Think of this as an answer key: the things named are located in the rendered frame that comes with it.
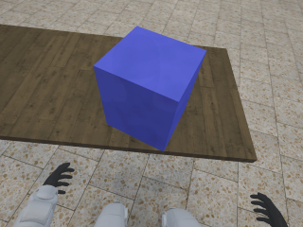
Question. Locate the table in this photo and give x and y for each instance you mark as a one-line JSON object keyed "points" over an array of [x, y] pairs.
{"points": [[49, 95]]}

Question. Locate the carton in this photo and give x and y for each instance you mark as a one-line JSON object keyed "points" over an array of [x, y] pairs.
{"points": [[145, 82]]}

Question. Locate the robot left forearm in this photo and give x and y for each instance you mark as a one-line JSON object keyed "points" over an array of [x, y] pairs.
{"points": [[40, 208]]}

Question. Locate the robot thigh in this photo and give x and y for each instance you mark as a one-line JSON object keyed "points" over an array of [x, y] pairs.
{"points": [[177, 217], [113, 215]]}

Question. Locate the right robot hand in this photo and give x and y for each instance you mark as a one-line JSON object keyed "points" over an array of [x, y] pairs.
{"points": [[275, 218]]}

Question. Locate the robot right thigh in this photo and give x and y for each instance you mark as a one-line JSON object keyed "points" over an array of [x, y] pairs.
{"points": [[177, 217]]}

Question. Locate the left robot hand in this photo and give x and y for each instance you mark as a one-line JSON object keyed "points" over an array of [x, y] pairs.
{"points": [[57, 175]]}

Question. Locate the robot left thigh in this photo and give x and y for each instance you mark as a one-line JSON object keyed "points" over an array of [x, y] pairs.
{"points": [[113, 215]]}

